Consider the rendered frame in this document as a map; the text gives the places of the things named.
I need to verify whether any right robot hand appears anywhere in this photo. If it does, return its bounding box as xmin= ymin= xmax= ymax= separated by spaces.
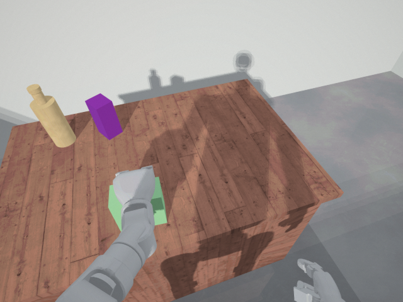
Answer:
xmin=293 ymin=259 xmax=341 ymax=302

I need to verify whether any left robot forearm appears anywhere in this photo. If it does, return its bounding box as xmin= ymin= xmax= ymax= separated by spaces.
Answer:
xmin=55 ymin=199 xmax=157 ymax=302

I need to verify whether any sponge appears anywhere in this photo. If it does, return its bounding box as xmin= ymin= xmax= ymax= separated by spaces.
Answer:
xmin=108 ymin=177 xmax=167 ymax=231

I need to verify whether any left robot hand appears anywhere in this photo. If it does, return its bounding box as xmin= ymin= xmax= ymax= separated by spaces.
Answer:
xmin=113 ymin=165 xmax=156 ymax=206

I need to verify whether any table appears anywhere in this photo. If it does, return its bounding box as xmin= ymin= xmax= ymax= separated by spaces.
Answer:
xmin=0 ymin=79 xmax=344 ymax=302

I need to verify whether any robot left upper arm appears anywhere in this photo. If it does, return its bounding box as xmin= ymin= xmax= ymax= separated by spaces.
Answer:
xmin=62 ymin=279 xmax=118 ymax=302

